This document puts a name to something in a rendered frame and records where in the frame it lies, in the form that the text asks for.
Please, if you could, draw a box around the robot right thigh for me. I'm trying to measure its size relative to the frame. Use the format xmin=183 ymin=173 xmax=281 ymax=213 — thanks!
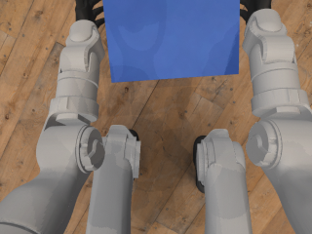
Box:
xmin=196 ymin=136 xmax=253 ymax=234

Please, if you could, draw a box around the right robot upper arm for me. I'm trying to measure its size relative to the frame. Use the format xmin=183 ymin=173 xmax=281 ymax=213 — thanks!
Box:
xmin=246 ymin=118 xmax=312 ymax=234

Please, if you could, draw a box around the robot right forearm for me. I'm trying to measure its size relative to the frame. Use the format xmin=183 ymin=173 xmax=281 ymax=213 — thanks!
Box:
xmin=242 ymin=8 xmax=312 ymax=122

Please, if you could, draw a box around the right robot hand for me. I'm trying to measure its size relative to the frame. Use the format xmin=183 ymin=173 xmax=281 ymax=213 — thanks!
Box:
xmin=240 ymin=0 xmax=272 ymax=25

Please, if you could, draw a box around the carton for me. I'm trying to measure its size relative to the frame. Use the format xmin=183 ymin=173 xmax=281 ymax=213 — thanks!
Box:
xmin=102 ymin=0 xmax=240 ymax=83

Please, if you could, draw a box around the robot left forearm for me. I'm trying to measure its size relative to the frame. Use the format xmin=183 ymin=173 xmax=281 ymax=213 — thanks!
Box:
xmin=36 ymin=19 xmax=105 ymax=163

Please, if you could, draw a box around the left robot shin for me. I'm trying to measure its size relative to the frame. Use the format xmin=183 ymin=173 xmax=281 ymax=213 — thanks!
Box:
xmin=102 ymin=125 xmax=134 ymax=150

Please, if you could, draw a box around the left robot upper arm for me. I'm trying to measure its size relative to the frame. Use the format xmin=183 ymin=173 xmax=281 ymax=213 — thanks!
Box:
xmin=0 ymin=124 xmax=105 ymax=234

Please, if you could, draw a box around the left robot hand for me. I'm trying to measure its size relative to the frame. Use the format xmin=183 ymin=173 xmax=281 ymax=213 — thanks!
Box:
xmin=75 ymin=0 xmax=105 ymax=29

